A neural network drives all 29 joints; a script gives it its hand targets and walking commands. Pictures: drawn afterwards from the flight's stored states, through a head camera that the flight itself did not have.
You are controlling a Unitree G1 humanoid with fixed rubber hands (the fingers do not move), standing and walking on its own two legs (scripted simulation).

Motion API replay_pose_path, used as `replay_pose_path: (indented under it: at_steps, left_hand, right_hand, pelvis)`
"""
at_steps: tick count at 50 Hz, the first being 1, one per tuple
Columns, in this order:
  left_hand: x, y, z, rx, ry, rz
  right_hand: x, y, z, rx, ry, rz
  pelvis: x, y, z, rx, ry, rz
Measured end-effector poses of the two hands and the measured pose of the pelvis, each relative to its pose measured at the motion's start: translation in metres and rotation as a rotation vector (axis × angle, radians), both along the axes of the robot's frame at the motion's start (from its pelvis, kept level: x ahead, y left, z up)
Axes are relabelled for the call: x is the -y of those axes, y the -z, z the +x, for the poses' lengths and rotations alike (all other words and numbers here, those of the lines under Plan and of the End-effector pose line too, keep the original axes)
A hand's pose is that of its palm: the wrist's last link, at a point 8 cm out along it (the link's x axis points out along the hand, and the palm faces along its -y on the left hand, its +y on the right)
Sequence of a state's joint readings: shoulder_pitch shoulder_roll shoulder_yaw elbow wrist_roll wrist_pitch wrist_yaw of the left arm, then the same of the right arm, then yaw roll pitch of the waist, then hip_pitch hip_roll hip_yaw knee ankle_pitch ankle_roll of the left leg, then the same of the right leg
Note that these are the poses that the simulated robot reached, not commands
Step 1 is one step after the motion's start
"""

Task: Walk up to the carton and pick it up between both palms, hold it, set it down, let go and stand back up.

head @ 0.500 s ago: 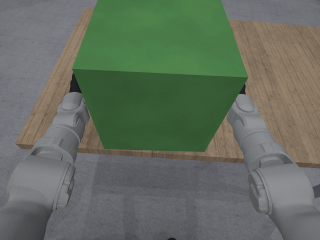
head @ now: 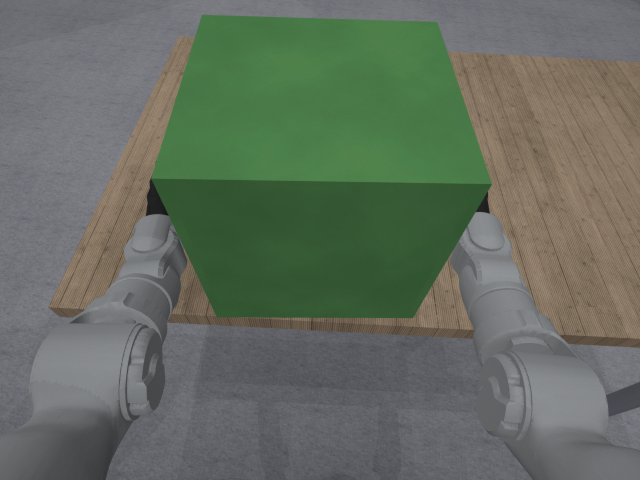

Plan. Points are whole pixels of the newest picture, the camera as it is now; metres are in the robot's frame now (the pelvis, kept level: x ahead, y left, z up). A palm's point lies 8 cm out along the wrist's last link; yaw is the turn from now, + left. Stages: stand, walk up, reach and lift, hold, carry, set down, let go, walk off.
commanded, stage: reach and lift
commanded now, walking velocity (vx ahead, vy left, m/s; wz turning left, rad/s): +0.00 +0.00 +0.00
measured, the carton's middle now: (318, 181) +0.50 -0.01 +0.07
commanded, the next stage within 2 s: none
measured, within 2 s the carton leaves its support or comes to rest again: leaves its support in 1.64 s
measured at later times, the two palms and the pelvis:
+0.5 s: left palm (166, 209) +0.46 +0.18 +0.07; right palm (463, 211) +0.44 -0.20 +0.08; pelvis +0.03 +0.02 +0.01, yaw -2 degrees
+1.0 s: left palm (164, 211) +0.46 +0.19 +0.07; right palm (462, 211) +0.44 -0.20 +0.08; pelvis +0.02 +0.02 +0.01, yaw -1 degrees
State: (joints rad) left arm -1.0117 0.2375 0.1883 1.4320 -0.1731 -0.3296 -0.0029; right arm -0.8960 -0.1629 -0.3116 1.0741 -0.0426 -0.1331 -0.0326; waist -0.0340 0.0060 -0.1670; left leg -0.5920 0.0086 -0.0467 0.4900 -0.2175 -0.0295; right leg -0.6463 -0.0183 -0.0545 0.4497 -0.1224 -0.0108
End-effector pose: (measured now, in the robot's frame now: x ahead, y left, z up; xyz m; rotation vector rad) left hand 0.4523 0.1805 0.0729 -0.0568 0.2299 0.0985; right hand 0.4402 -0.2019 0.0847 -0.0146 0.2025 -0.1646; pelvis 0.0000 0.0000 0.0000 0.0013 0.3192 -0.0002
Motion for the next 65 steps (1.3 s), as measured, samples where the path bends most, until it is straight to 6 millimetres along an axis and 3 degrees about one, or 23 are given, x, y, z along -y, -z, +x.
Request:
replay_pose_path:
  at_steps: [21, 48, 65]
  left_hand:
    - [-0.003, 0.006, 0.009, 0.021, 0.022, -0.006]
    - [-0.004, 0.005, 0.006, 0.019, 0.011, 0.003]
    - [-0.01, -0.001, -0.016, 0.083, -0.012, 0.008]
  right_hand:
    - [-0.004, 0.007, 0.002, 0.023, 0.016, 0.0]
    - [-0.005, 0.007, 0.002, 0.027, 0.006, -0.019]
    - [-0.011, 0.0, -0.012, 0.094, -0.021, -0.058]
  pelvis:
    - [-0.023, -0.007, 0.028, 0.049, 0.018, -0.02]
    - [-0.018, -0.006, 0.022, 0.025, 0.007, -0.021]
    - [-0.017, -0.004, 0.009, 0.01, -0.011, -0.019]
